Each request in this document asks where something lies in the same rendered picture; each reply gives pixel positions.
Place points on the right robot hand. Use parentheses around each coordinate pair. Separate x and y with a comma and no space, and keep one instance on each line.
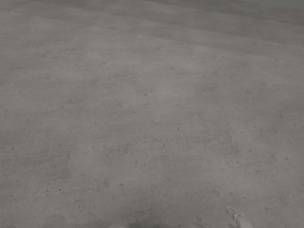
(238,217)

